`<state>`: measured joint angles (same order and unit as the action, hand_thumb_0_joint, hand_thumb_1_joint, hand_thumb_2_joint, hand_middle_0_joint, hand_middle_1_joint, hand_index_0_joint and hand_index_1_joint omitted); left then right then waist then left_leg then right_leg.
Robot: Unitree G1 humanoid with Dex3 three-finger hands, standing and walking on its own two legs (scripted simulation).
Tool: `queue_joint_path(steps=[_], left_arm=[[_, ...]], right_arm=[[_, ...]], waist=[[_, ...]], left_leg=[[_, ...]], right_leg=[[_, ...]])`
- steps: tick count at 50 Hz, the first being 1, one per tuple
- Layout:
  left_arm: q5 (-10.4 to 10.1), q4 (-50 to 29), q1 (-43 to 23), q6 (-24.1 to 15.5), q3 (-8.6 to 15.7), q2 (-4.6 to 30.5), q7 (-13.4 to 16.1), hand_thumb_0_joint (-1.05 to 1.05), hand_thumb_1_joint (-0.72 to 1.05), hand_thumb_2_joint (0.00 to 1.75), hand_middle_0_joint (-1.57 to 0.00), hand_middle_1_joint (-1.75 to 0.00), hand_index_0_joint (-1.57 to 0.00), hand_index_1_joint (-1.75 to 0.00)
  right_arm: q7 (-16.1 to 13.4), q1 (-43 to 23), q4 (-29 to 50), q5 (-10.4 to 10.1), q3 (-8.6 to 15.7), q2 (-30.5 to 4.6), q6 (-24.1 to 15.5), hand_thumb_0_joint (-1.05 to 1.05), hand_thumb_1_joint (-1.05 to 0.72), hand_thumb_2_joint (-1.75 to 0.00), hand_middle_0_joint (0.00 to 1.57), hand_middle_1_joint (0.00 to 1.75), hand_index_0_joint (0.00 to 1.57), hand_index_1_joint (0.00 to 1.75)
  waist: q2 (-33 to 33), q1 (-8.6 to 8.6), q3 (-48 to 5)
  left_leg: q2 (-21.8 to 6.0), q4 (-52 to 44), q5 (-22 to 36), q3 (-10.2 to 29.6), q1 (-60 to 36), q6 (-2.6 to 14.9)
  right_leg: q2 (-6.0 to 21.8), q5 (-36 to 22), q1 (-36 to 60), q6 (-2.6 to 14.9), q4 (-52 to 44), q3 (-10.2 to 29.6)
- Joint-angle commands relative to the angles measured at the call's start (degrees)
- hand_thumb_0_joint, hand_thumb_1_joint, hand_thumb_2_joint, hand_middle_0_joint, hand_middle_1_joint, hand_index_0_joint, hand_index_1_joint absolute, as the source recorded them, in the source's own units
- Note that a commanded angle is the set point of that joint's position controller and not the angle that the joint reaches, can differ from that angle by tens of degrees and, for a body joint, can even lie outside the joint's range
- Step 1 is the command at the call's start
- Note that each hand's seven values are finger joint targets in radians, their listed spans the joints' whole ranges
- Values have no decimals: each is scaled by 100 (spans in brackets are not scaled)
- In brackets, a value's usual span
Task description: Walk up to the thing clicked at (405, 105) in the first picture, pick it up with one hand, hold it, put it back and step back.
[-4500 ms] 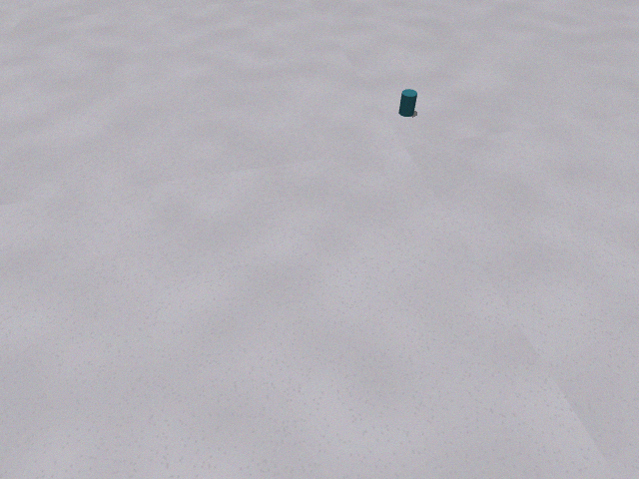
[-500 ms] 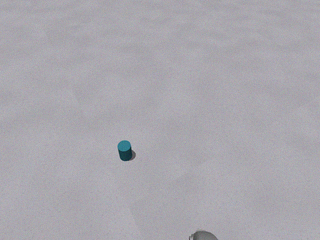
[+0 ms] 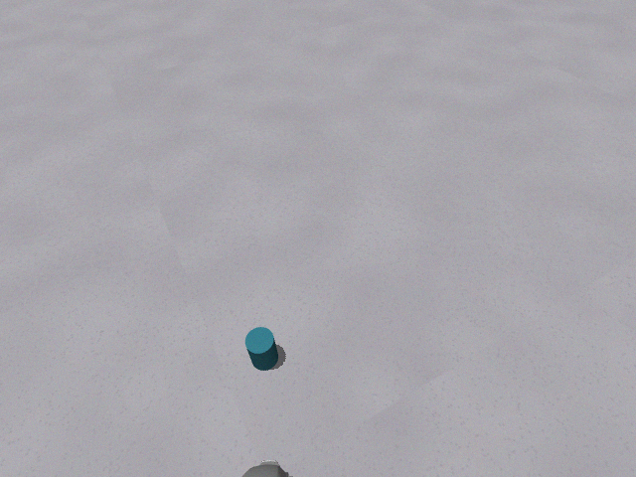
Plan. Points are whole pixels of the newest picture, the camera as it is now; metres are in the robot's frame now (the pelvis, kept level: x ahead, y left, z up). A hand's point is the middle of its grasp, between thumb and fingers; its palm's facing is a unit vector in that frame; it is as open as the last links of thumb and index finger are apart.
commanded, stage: walk up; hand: left
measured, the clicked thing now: (262, 349) +0.61 +0.25 -0.70
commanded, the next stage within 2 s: none
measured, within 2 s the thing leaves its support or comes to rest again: neither
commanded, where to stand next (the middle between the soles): +0.31 +0.00 m, yaw -2 degrees
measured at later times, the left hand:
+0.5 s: hand (156, 395) +0.27 +0.29 -0.14, palm faces -0.11 -0.91 -0.39, open 7.4 cm
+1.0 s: hand (182, 360) +0.34 +0.28 -0.17, palm faces -0.03 -0.95 -0.33, open 7.4 cm
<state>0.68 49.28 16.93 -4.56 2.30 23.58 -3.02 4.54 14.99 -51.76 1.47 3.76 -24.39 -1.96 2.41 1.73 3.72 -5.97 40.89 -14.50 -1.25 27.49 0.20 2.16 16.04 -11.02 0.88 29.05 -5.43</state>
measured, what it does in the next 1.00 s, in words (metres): walks ahead: left foot, then right foot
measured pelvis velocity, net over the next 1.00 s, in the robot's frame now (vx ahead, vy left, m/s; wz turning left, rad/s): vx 0.25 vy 0.02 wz -0.01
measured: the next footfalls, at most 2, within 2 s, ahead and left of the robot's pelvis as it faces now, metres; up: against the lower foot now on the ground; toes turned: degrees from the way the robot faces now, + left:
left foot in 0.06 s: +0.17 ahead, +0.14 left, +0.00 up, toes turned +6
right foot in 0.50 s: +0.32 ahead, -0.11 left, +0.00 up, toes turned -3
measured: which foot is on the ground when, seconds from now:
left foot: up 0.00-0.04, down 0.06-0.52, up 0.54-0.80, down 0.82-1.00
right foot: down 0.00-0.08, up 0.10-0.48, down 0.50-1.00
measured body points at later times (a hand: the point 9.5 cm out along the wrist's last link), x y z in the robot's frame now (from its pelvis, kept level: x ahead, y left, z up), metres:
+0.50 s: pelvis +0.18 +0.01 -0.01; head +0.20 +0.00 +0.44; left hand +0.27 +0.34 -0.11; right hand +0.18 -0.31 -0.13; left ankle +0.14 +0.14 -0.73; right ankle +0.28 -0.11 -0.73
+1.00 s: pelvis +0.25 +0.02 -0.01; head +0.28 +0.03 +0.44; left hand +0.34 +0.33 -0.14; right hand +0.33 -0.29 -0.12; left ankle +0.30 +0.15 -0.73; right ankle +0.28 -0.11 -0.73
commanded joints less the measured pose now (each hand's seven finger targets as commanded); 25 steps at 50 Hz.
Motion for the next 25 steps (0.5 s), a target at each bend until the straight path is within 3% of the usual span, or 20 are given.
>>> queue_joint_path(steps=[1,2,3,4,5,6,7,8,9,11,13,14,16,17,20,22,23,24,25], left_arm=[[-21,-464,-360,-101,466,1627,86,0,90,90,-20,-30,-20,-30],[1,-457,-381,-77,407,1488,88,0,90,90,-20,-30,-20,-30],[50,-481,-263,-56,313,1236,95,0,90,90,-20,-30,-20,-30],[-6,-503,-8,-50,166,748,86,0,90,90,-20,-30,-20,-30],[-75,-422,45,0,235,1037,160,0,90,90,-20,-30,-20,-30],[-22,-337,-135,17,299,1458,227,0,90,90,-20,-30,-20,-30],[-62,-218,-22,29,286,1468,209,0,90,90,-20,-30,-20,-30],[-103,-73,125,37,300,1389,181,0,90,90,-20,-30,-20,-30],[-110,39,328,47,318,1387,160,0,90,90,-20,-30,-20,-30],[-69,123,395,86,320,1306,82,0,90,90,-20,-30,-20,-30],[-35,7,130,115,322,1218,24,0,90,90,-20,-30,-20,-30],[-20,-59,-10,113,315,1176,1,0,90,90,-20,-30,-20,-30],[6,-134,-213,120,319,1143,-29,0,90,90,-20,-30,-20,-30],[19,-165,-323,111,318,1128,-42,0,90,90,-20,-30,-20,-30],[-1,-183,-440,51,325,1003,-40,0,90,90,-20,-30,-20,-30],[-4,-103,-258,11,318,910,12,0,90,90,-20,-30,-20,-30],[-7,-4,-25,-19,337,903,60,0,90,90,-20,-30,-20,-30],[3,112,370,-55,405,1090,129,0,90,90,-20,-30,-20,-30],[48,106,621,-96,527,1461,194,0,90,90,-20,-30,-20,-30]], right_arm=[[-45,345,289,-5,368,-1033,-265,0,-90,-90,20,30,20,30],[-83,617,189,12,419,-1117,-289,0,-90,-90,20,30,20,30],[-154,1157,27,12,493,-1332,-322,0,-90,-90,20,30,20,30],[-238,1483,47,73,612,-1839,-364,0,-90,-90,20,30,20,30],[-251,1272,304,-31,639,-2147,-383,0,-90,-90,20,30,20,30],[-248,957,352,-159,618,-2069,-349,0,-90,-90,20,30,20,30],[-274,609,441,-153,506,-1789,-355,0,-90,-90,20,30,20,30],[-302,459,471,-118,407,-1565,-374,0,-90,-90,20,30,20,30],[-312,352,490,-121,374,-1512,-389,0,-90,-90,20,30,20,30],[-311,310,496,-106,362,-1455,-404,0,-90,-90,20,30,20,30],[-314,447,522,-75,366,-1479,-407,0,-90,-90,20,30,20,30],[-314,485,525,-77,377,-1507,-404,0,-90,-90,20,30,20,30],[-305,510,568,-96,386,-1531,-392,0,-90,-90,20,30,20,30],[-302,539,567,-99,380,-1520,-376,0,-90,-90,20,30,20,30],[-283,499,633,-92,362,-1482,-329,0,-90,-90,20,30,20,30],[-295,354,673,-101,322,-1429,-262,0,-90,-90,20,30,20,30],[-309,330,705,-130,290,-1352,-221,0,-90,-90,20,30,20,30],[-322,365,732,-171,177,-1108,-213,0,-90,-90,20,30,20,30],[-342,566,788,-204,51,-804,-226,0,-90,-90,20,30,20,30]], waist=[[-797,-332,-169],[-507,-525,-264],[208,-774,-539],[1719,-866,-558],[1448,-786,-368],[654,-630,-8],[191,-425,174],[201,-323,163],[508,-209,125],[711,-238,-70],[750,-323,14],[734,-363,0],[580,-400,35],[534,-454,13],[471,-387,-2],[473,-237,-140],[248,-101,-275],[-234,123,-593],[-1110,244,-893]], left_leg=[[209,-696,462,-385,-1467,19],[357,-763,212,-473,-1957,71],[351,-988,-480,-211,-2780,193],[-864,-2112,-2068,1933,-3196,620],[-1918,-3103,-2614,4118,-2867,1231],[-2041,-2957,-2463,3964,-2247,1542],[-1649,-2800,-1868,2989,-1994,1386],[-1299,-2728,-1265,2284,-1872,1151],[-1193,-2718,-1025,1803,-1728,1085],[-965,-2652,-429,1147,-1634,1096],[-951,-2748,-347,968,-1714,1181],[-1028,-2722,-235,966,-1893,1293],[-1029,-2734,-288,870,-1966,1332],[-962,-2649,-104,795,-2086,1286],[-841,-2271,789,466,-1803,1140],[-753,-1677,1473,222,-1690,1027],[-655,-1178,1609,111,-1490,878],[-377,-354,1804,-105,-1292,693],[13,846,1064,-401,-520,443]], right_leg=[[1176,1281,-1110,950,-813,859],[1014,1189,-1374,846,-317,690],[798,810,-1783,689,875,483],[91,837,-2712,305,2985,-72],[-419,1511,-3315,228,3691,388],[11,1350,-3217,248,3951,978],[168,907,-3022,225,3906,1160],[252,582,-2763,194,3602,1186],[389,420,-2516,153,3327,1032],[358,257,-2150,22,2849,799],[366,150,-2131,-78,2408,711],[406,135,-2222,-92,2177,616],[426,-49,-2238,-77,1829,512],[390,-141,-2219,-71,1589,433],[214,-398,-1481,-10,878,239],[-9,-571,-914,40,488,38],[-140,-853,-258,82,97,-22],[-179,-864,511,176,-134,140],[568,-763,1310,459,-386,1182]])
